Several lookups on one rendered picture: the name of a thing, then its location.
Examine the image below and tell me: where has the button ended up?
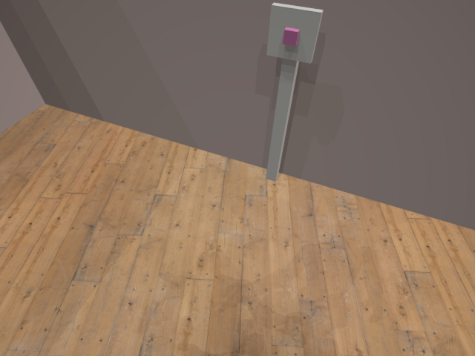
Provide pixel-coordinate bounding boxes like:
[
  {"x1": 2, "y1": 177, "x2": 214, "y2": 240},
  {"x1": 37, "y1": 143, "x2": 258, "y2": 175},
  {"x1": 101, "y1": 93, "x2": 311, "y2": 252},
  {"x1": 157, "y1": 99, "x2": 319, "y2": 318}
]
[{"x1": 283, "y1": 27, "x2": 300, "y2": 46}]

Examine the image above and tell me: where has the panel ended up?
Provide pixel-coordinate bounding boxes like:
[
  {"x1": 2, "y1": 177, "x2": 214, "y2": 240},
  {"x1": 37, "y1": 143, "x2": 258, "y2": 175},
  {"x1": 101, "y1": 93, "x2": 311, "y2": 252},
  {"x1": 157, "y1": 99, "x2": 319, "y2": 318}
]
[{"x1": 266, "y1": 3, "x2": 323, "y2": 181}]

